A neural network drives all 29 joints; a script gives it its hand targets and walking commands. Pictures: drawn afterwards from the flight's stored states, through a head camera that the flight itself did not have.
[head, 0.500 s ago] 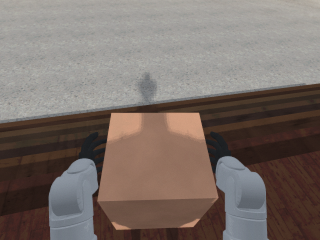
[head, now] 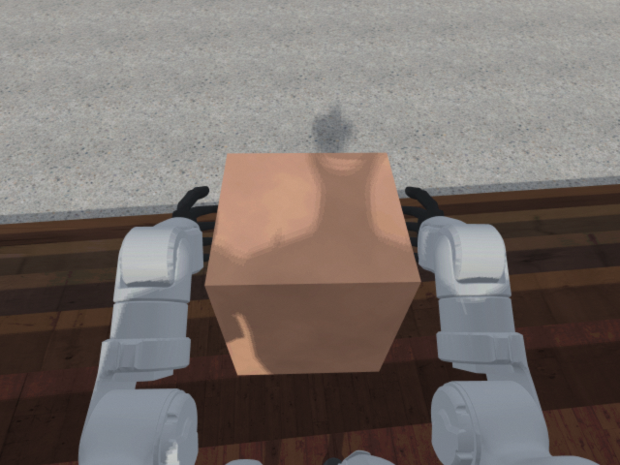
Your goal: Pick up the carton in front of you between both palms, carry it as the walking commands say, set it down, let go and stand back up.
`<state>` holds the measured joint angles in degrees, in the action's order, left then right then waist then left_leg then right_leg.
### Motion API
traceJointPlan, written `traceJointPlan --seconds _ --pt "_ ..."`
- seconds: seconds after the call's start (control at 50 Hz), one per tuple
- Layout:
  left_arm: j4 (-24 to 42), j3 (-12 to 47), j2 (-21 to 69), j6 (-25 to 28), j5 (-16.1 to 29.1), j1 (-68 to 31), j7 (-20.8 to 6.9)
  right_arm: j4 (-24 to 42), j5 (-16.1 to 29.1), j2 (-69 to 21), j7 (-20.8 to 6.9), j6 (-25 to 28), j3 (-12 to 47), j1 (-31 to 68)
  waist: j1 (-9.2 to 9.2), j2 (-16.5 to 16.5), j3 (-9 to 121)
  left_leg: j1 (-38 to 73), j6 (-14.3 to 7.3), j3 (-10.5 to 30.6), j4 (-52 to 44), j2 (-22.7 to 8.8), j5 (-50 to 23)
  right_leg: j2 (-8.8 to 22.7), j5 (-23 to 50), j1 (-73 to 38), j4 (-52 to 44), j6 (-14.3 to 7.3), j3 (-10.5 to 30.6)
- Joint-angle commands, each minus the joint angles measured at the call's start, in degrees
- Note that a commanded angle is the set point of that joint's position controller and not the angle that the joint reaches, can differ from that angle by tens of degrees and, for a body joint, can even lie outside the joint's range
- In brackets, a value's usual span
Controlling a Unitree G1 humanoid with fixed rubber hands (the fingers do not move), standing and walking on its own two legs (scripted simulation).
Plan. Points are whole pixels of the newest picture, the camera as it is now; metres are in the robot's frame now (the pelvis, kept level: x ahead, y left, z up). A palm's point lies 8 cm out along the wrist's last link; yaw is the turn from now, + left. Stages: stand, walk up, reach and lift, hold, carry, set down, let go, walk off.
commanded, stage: carry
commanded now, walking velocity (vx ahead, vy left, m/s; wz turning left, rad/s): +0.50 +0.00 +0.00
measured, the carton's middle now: (308, 269) +0.37 +0.01 +0.01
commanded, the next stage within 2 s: none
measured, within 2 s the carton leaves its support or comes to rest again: neither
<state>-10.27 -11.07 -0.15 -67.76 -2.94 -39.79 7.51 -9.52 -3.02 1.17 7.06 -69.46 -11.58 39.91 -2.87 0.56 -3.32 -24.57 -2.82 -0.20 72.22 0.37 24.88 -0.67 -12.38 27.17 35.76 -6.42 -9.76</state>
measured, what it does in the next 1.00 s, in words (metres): goes down: left foot 0.17 m lower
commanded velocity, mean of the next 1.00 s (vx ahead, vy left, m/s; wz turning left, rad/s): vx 0.38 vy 0.00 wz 0.00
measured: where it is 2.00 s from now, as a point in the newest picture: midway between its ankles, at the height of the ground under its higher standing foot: (275, 238)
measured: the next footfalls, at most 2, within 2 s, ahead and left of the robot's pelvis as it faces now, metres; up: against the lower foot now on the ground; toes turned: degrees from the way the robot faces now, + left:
left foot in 0.50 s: +0.49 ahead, +0.12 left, -0.17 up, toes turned +0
right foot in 1.02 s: +0.81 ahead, +0.17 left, -0.33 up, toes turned +7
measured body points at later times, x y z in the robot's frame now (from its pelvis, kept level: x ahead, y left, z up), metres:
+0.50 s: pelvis +0.34 +0.07 -0.13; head +0.32 +0.08 +0.32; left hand +0.72 +0.22 +0.04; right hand +0.71 -0.09 +0.05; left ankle +0.47 +0.12 -0.84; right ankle +0.10 -0.05 -0.67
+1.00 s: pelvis +0.67 +0.15 -0.26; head +0.72 +0.17 +0.18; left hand +1.03 +0.29 -0.18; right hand +1.02 -0.01 -0.18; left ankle +0.49 +0.13 -0.82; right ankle +0.80 +0.15 -0.97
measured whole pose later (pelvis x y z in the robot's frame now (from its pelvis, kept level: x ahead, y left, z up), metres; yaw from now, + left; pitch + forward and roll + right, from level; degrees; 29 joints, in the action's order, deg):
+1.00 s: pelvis +0.67 +0.15 -0.26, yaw +2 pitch +1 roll +0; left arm 4.8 -11.6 6.3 -61.3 -5.6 -29.2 7.2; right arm 3.2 1.1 -1.7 7.5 -60.6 -11.7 28.1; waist 2.8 -2.8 -6.3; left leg -17.3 -4.8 -12.6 77.9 10.9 23.8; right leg -5.1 29.9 28.1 30.0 -5.6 -11.2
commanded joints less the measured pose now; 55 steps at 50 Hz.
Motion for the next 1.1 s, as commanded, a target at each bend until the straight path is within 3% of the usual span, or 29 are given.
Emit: traceJointPlan --seconds 0.0,0.16,0.26,0.3,0.34,0.36,0.4,0.42,0.44,0.46,0.48,0.5,0.52,0.56,0.58,0.6,0.64,0.66,0.76,0.78,0.84,0.9,0.94,0.96,0.98,1.0,1.02,1.04,1.08 --pt "13.27 36.52 68.39 1.57 29.41 -46.66 -15.03 10.99 23.55 -66.3 -10.98 3.05 34.97 42.88 -0.08 -4.15 33.31 -10.9 -0.07 3.08 -5.16 -2.81 -2.44 16.61 24.15 -34.85 -9.73 -6.41 23.58" --pt "18.93 39.0 64.25 0.39 27.42 -40.45 -14.54 17.05 20.55 -63.83 -9.58 3.0 37.96 38.02 -0.32 -10.04 37.47 -12.97 -0.27 -3.14 -11.57 -1.64 -15.64 13.92 44.48 -39.47 0.0 -6.08 12.01" --pt "13.31 39.1 59.64 -0.56 24.3 -36.41 -14.54 13.86 20.56 -58.93 -11.56 1.34 38.79 36.43 -1.13 -6.83 31.11 -23.08 -1.29 -2.63 -8.76 -1.62 -9.93 15.02 43.72 -40.64 7.45 -6.22 15.77" --pt "9.95 38.02 57.49 -0.81 23.86 -34.17 -14.23 10.6 20.29 -57.53 -12.82 0.38 37.18 35.59 -8.53 -7.89 24.43 -50.52 -0.61 2.73 -13.72 -3.61 -15.19 14.52 30.16 -60.27 12.22 -5.06 25.11" --pt "7.97 37.67 57.52 -0.99 24.18 -35.08 -14.24 7.38 19.74 -55.72 -13.54 -0.26 34.58 34.9 -8.99 -4.44 21.12 -47.41 0.49 1.85 -21.75 -3.97 -21.67 14.12 27.33 -54.42 14.77 -3.99 25.11" --pt "7.52 38.07 58.85 -1.06 25.36 -37.45 -14.46 6.03 19.47 -54.84 -13.7 -0.55 33.17 34.23 -7.6 2.53 18.21 -32.15 0.97 0.91 -37.47 -4.57 -37.72 11.58 14.77 -38.47 13.3 -2.28 18.57" --pt "7.12 37.94 61.49 -0.71 27.2 -41.75 -14.94 5.36 18.92 -53.86 -13.4 -0.94 29.78 35.46 -0.45 -3.33 17.15 7.36 0.87 -6.1 -40.24 -0.76 -58.38 7.8 1.2 -6.61 11.63 0.79 9.75" --pt "5.57 37.24 61.77 -0.84 27.71 -42.0 -15.05 4.06 18.35 -52.52 -13.25 -1.08 28.83 35.71 3.32 -8.07 18.38 15.87 1.54 -6.48 -38.57 -1.06 -56.58 7.46 4.04 -3.62 16.29 1.3 7.73" --pt "4.47 36.61 61.76 -0.97 28.47 -43.14 -15.16 2.83 18.08 -51.7 -13.09 -0.95 27.83 35.82 12.87 -9.7 29.26 35.05 0.49 -12.09 -22.85 2.56 -54.28 9.48 23.91 0.32 32.03 3.95 3.41" --pt "4.27 35.91 61.97 -0.86 28.76 -44.62 -15.05 3.23 18.27 -51.2 -13.14 -0.8 27.39 37.54 18.84 -2.19 30.5 39.52 -1.77 -7.75 -29.8 -1.73 -48.82 7.71 21.71 2.22 54.92 8.11 0.31" --pt "2.68 34.36 61.97 -1.48 27.85 -45.51 -14.78 2.31 19.16 -51.52 -13.32 -0.96 26.75 38.31 20.4 9.5 21.49 35.19 -2.15 -1.62 -39.34 -4.38 -41.68 -0.91 -16.16 8.35 72.25 9.19 1.58" --pt "0.11 32.04 59.91 -2.46 25.54 -44.92 -13.71 -0.19 20.22 -50.14 -13.44 -1.74 25.57 36.22 16.51 18.28 13.69 30.99 1.13 1.08 -31.23 -4.73 -69.59 -7.68 -34.05 17.93 84.84 8.6 7.82" --pt "-3.5 27.7 57.81 -3.53 21.79 -41.95 -12.23 -0.35 21.95 -49.6 -13.49 -2.04 25.95 40.72 6.79 19.9 20.41 34.62 0.67 14.12 -32.86 -11.76 -69.9 -5.84 -27.61 20.44 76.02 7.36 15.93" --pt "-1.54 24.46 54.42 -3.77 18.41 -41.52 -9.78 3.53 28.21 -57.29 -14.57 -2.22 27.95 47.93 2.72 3.32 22.45 21.3 1.92 20.74 -41.53 -12.2 -39.78 -0.63 -23.81 13.46 66.53 6.75 13.33" --pt "2.57 24.04 56.41 -3.16 17.9 -44.7 -8.96 8.14 30.0 -60.53 -15.03 -1.47 30.48 55.54 0.39 9.94 30.85 29.02 -1.11 29.86 -40.44 -18.72 -22.01 -0.28 -17.78 18.85 67.51 6.13 18.87" --pt "7.36 25.04 56.08 -2.68 17.95 -49.68 -8.54 9.27 32.65 -65.32 -15.02 -0.72 32.17 58.47 3.87 8.0 28.16 23.54 1.07 34.27 -41.59 -15.06 -21.82 0.79 -18.76 14.74 61.39 6.08 18.58" --pt "9.69 27.16 60.71 -1.7 19.34 -48.38 -8.41 14.59 33.09 -65.92 -14.17 0.03 33.81 58.74 4.45 -0.61 26.65 25.1 2.24 28.08 -36.17 -11.59 -29.11 0.49 -15.64 18.17 55.65 5.75 17.48" --pt "9.2 28.66 62.03 -1.37 19.7 -44.39 -8.46 14.88 32.37 -66.23 -13.55 0.53 34.24 55.88 5.31 3.91 29.92 30.67 1.59 27.97 -32.6 -11.4 -35.87 1.13 -14.89 22.39 54.27 4.69 15.76" --pt "11.85 34.83 64.6 1.99 19.6 -34.32 -9.1 15.47 27.71 -68.09 -12.65 3.42 36.35 40.77 7.79 3.19 34.94 42.05 -1.44 18.61 -29.61 -9.0 -63.56 0.33 -6.02 24.19 26.99 3.91 9.38" --pt "12.88 35.6 64.71 2.89 19.24 -32.5 -9.28 15.26 27.25 -67.67 -12.89 4.39 37.37 37.74 7.64 7.06 36.93 46.99 0.1 17.91 -25.66 -9.04 -71.14 0.52 1.36 27.2 34.69 2.86 8.91" --pt "16.61 40.14 64.26 5.73 19.36 -30.86 -9.88 16.67 26.33 -66.86 -13.51 7.07 41.12 32.94 12.91 4.53 33.09 50.57 3.98 9.69 -19.02 0.4 -57.02 -3.48 16.86 33.62 18.3 2.87 1.96" --pt "18.19 40.94 61.37 7.78 17.48 -25.53 -10.52 19.48 27.76 -65.98 -13.84 9.44 45.49 30.78 11.37 -2.27 28.04 27.35 2.64 1.43 -14.62 4.6 -40.51 -7.33 40.63 3.52 -8.06 4.38 -4.36" --pt "19.6 41.29 57.61 8.1 16.73 -25.59 -11.06 19.8 28.97 -63.89 -14.11 10.65 47.06 29.51 3.58 1.32 28.49 10.08 1.66 -0.92 -4.64 2.38 -44.24 -7.25 47.98 -22.04 -9.63 3.38 -2.97" --pt "19.06 40.58 54.52 8.11 16.42 -22.47 -11.19 19.74 28.94 -61.74 -14.42 10.83 47.02 31.49 -7.11 1.73 34.4 -2.07 4.16 -4.03 10.8 -2.09 -56.26 -5.1 52.05 -42.68 2.42 0.25 -1.35" --pt "17.66 40.01 51.73 7.78 16.73 -19.2 -11.28 18.13 27.99 -59.41 -14.54 10.21 46.18 30.92 -17.05 -11.49 30.42 -14.08 8.19 -7.85 31.39 1.7 -31.86 1.41 50.32 -49.15 -6.15 -5.44 4.87" --pt "15.61 39.7 50.85 6.67 17.11 -19.08 -11.39 16.36 25.75 -57.15 -14.09 9.15 44.51 30.7 -19.38 -15.15 20.89 -18.72 7.3 -10.59 43.56 11.53 13.9 2.93 44.78 -45.01 -14.51 -7.59 8.13" --pt "13.11 39.51 48.63 5.22 18.34 -21.36 -11.63 12.62 23.19 -52.93 -13.16 8.01 40.8 28.59 -10.49 -6.44 15.79 -27.41 4.47 -3.27 45.0 11.39 17.71 7.07 55.61 -45.2 -2.83 -6.84 16.0" --pt "10.72 40.85 50.16 4.37 20.64 -22.93 -12.05 9.88 19.5 -48.24 -12.15 6.39 36.28 22.34 -2.96 -0.63 20.28 -31.73 2.72 7.5 27.62 5.1 8.45 14.96 41.26 -43.4 0.41 -11.57 34.4" --pt "11.36 42.24 54.55 2.35 27.53 -32.86 -13.1 5.76 13.77 -43.09 -10.14 4.84 28.55 21.86 0.3 8.83 17.8 -24.66 0.36 6.03 5.92 3.1 -3.03 9.63 32.7 -28.58 0.34 -6.52 31.09"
